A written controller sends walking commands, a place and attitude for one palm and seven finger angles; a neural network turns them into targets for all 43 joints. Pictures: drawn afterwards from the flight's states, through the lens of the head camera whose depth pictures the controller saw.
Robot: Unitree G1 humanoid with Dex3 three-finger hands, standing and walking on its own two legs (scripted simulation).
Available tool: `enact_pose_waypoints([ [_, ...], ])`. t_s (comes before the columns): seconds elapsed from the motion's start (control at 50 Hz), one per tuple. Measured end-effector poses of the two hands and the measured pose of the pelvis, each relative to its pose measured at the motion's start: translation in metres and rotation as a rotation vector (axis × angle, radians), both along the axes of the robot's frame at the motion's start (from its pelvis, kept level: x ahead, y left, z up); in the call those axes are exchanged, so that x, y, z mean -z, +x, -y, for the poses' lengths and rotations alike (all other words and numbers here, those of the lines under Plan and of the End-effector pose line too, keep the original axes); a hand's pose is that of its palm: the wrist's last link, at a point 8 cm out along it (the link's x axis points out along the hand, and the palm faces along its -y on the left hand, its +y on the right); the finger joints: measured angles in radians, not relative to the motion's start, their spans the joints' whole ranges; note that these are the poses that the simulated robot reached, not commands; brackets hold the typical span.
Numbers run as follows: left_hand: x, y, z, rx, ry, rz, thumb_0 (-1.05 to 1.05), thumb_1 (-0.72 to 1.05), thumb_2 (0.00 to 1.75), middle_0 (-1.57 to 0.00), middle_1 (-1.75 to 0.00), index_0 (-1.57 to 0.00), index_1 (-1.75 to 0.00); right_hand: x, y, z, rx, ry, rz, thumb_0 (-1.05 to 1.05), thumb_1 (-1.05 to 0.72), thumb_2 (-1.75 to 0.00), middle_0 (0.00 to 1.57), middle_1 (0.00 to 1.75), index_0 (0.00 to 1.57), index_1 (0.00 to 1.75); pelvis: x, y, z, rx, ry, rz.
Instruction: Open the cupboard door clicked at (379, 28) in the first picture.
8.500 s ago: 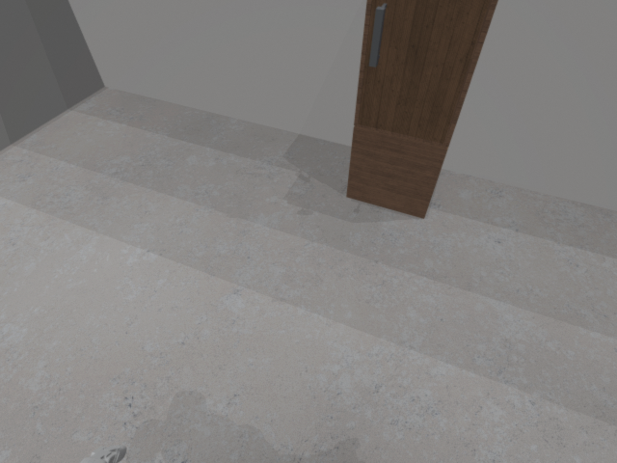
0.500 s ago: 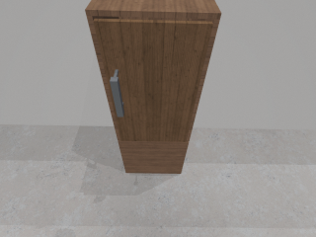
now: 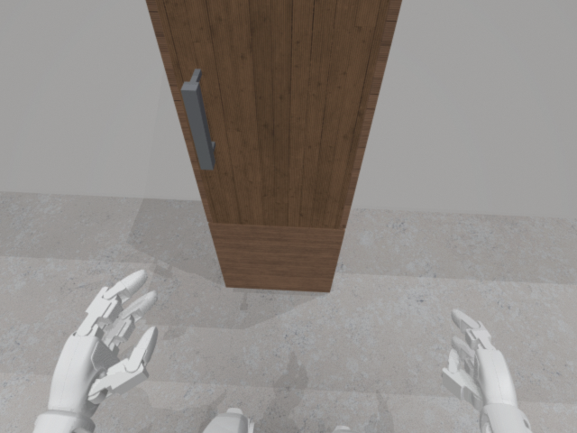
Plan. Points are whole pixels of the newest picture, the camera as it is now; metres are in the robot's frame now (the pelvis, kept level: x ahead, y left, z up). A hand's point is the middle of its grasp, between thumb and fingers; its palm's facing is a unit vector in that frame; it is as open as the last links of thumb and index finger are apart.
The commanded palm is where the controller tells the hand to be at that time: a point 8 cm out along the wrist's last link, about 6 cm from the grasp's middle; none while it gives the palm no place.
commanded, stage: raise the hand with hooked fingers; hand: left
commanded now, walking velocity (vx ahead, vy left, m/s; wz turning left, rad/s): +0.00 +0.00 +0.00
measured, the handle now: (202, 122) +0.60 +0.20 +0.08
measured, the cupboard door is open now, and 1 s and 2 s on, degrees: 0 0 0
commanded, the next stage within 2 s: move the hooked fingers beside the handle in 1.74 s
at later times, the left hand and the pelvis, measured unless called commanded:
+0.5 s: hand (96, 333) +0.22 +0.25 +0.05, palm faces +0.03 -1.00 -0.05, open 11.3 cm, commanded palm +0.20 +0.31 +0.05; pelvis -0.02 +0.02 +0.00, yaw +0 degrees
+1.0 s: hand (54, 293) +0.26 +0.31 +0.08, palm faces +0.04 -1.00 -0.05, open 13.8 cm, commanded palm +0.23 +0.36 +0.09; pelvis -0.01 +0.05 +0.02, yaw +0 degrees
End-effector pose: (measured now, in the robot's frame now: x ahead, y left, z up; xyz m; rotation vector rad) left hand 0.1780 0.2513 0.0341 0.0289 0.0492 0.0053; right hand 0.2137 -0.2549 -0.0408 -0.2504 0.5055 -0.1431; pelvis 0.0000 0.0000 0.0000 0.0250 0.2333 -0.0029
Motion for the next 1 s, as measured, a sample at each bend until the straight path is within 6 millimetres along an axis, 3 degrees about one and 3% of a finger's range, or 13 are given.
enact_pose_waypoints([
  [0.06,0.019,-0.026,-0.011,-0.073,-0.024,-0.06,0.01,0.61,0.77,-0.22,-0.49,-0.22,-0.48,0.002,0.012,0.001,-0.03,-0.025,0.047,0.01,-0.91,-0.89,0.2,0.29,0.2,0.3,0.013,-0.006,0.004,-0.014,-0.012,-0.011],
  [0.14,0.016,-0.039,-0.021,-0.124,0.009,-0.008,0.01,0.51,0.73,-0.23,-0.55,-0.22,-0.54,0.017,0.008,-0.008,-0.064,-0.038,0.023,0.01,-0.91,-0.9,0.2,0.29,0.2,0.3,0.023,-0.013,0.008,-0.033,-0.038,-0.013],
  [0.22,0.003,-0.02,-0.022,-0.048,0.032,0.065,0.02,0.42,0.69,-0.23,-0.61,-0.23,-0.6,0.04,-0.018,-0.021,-0.068,-0.011,-0.069,0.01,-0.91,-0.9,0.2,0.29,0.2,0.3,0.025,-0.02,0.009,-0.042,-0.057,-0.011],
  [0.3,-0.001,0.006,-0.027,0.021,0.018,0.01,0.01,0.32,0.65,-0.24,-0.67,-0.24,-0.66,0.054,-0.057,-0.03,-0.023,0.038,-0.172,0.01,-0.91,-0.89,0.2,0.29,0.2,0.3,0.019,-0.025,0.006,-0.036,-0.061,-0.006],
  [0.42,-0.012,0.022,-0.046,-0.017,0.01,-0.046,0.01,0.19,0.59,-0.25,-0.76,-0.25,-0.75,0.053,-0.108,-0.03,0.067,0.059,-0.276,0.02,-0.91,-0.89,0.2,0.3,0.21,0.3,0.004,-0.022,-0.007,-0.012,-0.053,-0.005],
  [0.52,-0.018,0.024,-0.058,-0.026,0.019,-0.013,0.01,0.07,0.54,-0.26,-0.83,-0.25,-0.83,0.045,-0.127,-0.024,0.103,0.015,-0.312,0.02,-0.91,-0.89,0.2,0.3,0.21,0.3,-0.002,-0.02,-0.021,-0.004,-0.055,-0.007],
  [0.66,-0.017,0.033,-0.07,-0.007,0.01,-0.002,0.0,-0.09,0.47,-0.27,-0.94,-0.27,-0.93,0.027,-0.111,-0.027,0.091,-0.045,-0.269,0.02,-0.91,-0.89,0.2,0.3,0.2,0.3,-0.006,-0.017,-0.037,-0.008,-0.065,0.004],
  [0.86,-0.036,0.048,-0.093,-0.031,0.018,0.021,0.0,-0.33,0.37,-0.29,-1.09,-0.28,-1.08,0.002,-0.06,-0.065,-0.009,-0.019,-0.155,0.02,-0.91,-0.89,0.2,0.29,0.2,0.3,-0.015,-0.01,-0.05,-0.019,-0.078,0.027],
  [1.0,-0.048,0.056,-0.108,-0.039,0.02,0.019,-0.01,-0.45,0.32,-0.3,-1.16,-0.29,-1.16,-0.002,-0.046,-0.081,-0.051,0.004,-0.147,0.01,-0.91,-0.89,0.2,0.3,0.21,0.3,-0.021,-0.005,-0.052,-0.026,-0.082,0.039],
])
